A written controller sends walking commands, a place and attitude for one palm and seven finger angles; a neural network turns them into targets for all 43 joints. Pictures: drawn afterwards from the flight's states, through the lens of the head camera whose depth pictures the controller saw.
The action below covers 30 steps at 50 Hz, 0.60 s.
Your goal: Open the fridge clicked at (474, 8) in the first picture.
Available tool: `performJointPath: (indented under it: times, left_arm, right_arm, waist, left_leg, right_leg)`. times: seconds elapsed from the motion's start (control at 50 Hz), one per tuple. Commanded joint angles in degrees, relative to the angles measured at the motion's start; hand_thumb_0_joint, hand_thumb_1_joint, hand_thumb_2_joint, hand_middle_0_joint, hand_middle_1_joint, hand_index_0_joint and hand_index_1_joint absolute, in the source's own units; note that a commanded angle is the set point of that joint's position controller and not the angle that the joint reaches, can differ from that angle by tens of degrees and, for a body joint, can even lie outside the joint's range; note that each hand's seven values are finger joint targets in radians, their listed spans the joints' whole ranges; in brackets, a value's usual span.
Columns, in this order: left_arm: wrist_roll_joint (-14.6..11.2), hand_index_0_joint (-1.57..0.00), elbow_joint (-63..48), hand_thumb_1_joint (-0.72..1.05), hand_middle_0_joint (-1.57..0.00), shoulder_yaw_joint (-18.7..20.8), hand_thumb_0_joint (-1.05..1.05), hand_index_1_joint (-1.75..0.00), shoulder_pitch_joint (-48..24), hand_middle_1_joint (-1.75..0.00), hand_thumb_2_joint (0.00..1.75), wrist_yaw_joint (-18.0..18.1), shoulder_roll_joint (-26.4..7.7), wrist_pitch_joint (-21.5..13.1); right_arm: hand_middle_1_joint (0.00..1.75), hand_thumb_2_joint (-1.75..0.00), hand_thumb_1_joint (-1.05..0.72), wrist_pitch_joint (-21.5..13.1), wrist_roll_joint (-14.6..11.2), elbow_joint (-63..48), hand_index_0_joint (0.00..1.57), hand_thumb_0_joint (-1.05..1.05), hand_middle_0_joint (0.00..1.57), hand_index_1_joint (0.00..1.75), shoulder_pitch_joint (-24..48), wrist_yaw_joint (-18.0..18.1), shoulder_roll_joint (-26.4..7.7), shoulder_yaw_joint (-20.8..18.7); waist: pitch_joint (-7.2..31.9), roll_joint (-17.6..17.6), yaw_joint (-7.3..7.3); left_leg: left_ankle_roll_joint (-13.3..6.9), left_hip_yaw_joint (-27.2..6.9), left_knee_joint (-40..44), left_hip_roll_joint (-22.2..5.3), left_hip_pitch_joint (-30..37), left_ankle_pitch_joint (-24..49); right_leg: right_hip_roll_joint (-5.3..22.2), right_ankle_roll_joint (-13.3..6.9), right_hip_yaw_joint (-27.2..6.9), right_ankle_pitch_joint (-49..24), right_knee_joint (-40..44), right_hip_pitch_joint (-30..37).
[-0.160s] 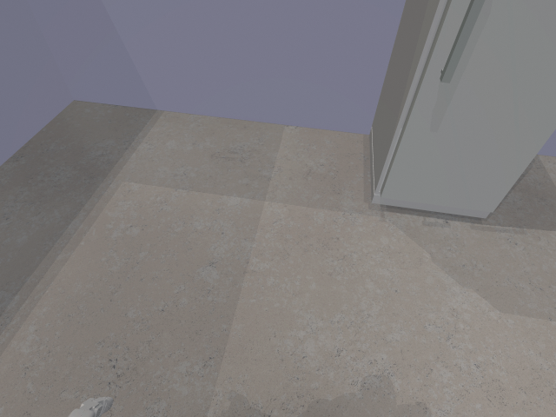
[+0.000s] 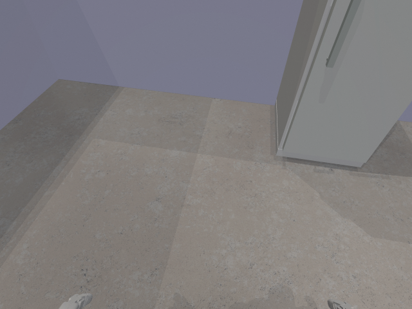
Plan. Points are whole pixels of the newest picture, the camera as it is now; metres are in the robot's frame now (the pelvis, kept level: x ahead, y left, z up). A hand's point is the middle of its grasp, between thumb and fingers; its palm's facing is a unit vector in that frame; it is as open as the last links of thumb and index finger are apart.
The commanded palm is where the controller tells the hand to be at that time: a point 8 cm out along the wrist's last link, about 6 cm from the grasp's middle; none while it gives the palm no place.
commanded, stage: stand and wait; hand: left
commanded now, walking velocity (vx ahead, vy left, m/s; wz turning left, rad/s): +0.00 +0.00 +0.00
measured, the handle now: (348, 13) +1.16 -0.50 +0.16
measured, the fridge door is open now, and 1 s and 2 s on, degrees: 0 0 0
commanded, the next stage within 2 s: look at it before walking up in 0.82 s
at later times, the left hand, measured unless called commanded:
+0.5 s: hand out of the picture +0.05 +0.24 -0.15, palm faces -0.02 -0.94 -0.34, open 7.4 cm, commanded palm none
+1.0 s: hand out of the picture +0.05 +0.23 -0.15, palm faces -0.04 -0.94 -0.33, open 7.4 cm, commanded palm none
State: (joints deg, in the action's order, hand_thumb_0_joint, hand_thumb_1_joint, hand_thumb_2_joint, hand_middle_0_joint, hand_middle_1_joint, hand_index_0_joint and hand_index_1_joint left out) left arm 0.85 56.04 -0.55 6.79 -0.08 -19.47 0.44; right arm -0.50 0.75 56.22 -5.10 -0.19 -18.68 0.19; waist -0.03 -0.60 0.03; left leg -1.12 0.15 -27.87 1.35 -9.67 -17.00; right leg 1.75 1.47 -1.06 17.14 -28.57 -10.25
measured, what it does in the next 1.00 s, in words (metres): stands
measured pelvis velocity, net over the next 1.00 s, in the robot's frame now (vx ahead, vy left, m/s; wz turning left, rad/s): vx -0.03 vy -0.02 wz -0.01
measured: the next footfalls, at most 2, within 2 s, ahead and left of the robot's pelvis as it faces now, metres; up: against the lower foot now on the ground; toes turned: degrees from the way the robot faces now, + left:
none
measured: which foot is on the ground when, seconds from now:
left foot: down 0.00-1.00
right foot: down 0.00-1.00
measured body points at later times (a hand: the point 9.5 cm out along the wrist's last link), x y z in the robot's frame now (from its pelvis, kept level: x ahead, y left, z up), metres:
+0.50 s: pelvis -0.02 -0.01 +0.01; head -0.02 -0.01 +0.46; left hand +0.05 +0.29 -0.12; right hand +0.06 -0.31 -0.12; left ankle -0.02 +0.11 -0.74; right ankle -0.02 -0.14 -0.74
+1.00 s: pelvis -0.03 -0.02 +0.01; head -0.02 -0.02 +0.46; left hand +0.05 +0.28 -0.12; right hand +0.04 -0.32 -0.13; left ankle -0.02 +0.11 -0.74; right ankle -0.02 -0.14 -0.74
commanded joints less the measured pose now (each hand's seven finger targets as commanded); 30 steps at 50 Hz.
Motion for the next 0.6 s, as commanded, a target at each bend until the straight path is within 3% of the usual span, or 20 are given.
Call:
performJointPath:
  times: [0.0,0.24,0.58]
  left_arm:
    - [-0.2,-0.20,-3.3,0.90,-0.20,2.8,0.00,-0.30,-2.5,-0.30,0.90,1.0,-11.6,-1.5]
    - [-0.3,-0.20,-1.0,0.90,-0.20,2.9,0.00,-0.30,-1.9,-0.30,0.90,0.9,-11.7,-1.8]
    - [-0.2,-0.20,2.1,0.90,-0.20,2.6,0.00,-0.30,-1.8,-0.30,0.90,0.7,-12.0,-1.7]
  right_arm:
    - [0.30,-0.90,-0.90,-1.5,0.2,-3.0,0.20,0.00,0.20,0.30,2.7,1.1,-12.2,-3.0]
    - [0.30,-0.90,-0.90,-1.5,0.0,-0.5,0.20,0.00,0.20,0.30,2.7,1.1,-12.3,-2.9]
    - [0.30,-0.90,-0.90,-1.3,-0.2,3.2,0.20,0.00,0.20,0.30,1.2,0.8,-12.8,-2.5]
  waist:
    - [3.2,0.6,-0.02]
    - [3.9,0.6,-0.11]
    - [-0.3,0.1,0.09]
  left_leg:
    - [-1.5,-5.1,5.2,-7.2,0.8,18.3]
    - [-1.0,-5.0,6.3,-7.5,2.5,17.0]
    - [-0.7,-6.2,10.3,-7.6,-0.1,7.2]
  right_leg:
    - [4.7,-3.1,-3.0,-16.5,3.7,1.8]
    - [5.2,-3.2,-3.6,-16.8,6.1,2.8]
    - [4.9,-3.1,-5.2,-6.1,10.2,0.6]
